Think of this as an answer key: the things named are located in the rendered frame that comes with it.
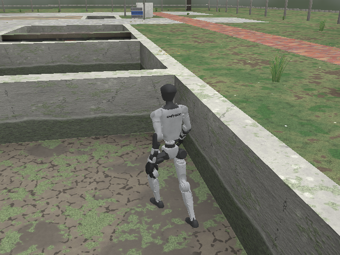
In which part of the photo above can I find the right robot hand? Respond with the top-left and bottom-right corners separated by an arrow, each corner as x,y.
174,138 -> 183,146

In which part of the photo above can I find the robot right upper arm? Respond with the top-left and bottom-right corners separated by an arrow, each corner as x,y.
179,105 -> 191,131

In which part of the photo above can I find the right robot forearm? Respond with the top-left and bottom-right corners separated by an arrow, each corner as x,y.
179,129 -> 191,140

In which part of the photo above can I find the left robot forearm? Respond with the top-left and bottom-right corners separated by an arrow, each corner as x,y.
148,133 -> 160,163

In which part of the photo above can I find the robot left thigh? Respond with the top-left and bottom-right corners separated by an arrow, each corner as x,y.
147,151 -> 166,180

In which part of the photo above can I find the robot left upper arm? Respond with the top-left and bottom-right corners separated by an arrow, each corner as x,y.
150,108 -> 163,141

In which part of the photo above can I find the left robot hand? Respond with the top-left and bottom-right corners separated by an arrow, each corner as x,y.
145,162 -> 158,179

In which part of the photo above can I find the robot right shin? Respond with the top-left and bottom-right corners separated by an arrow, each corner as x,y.
181,182 -> 196,221

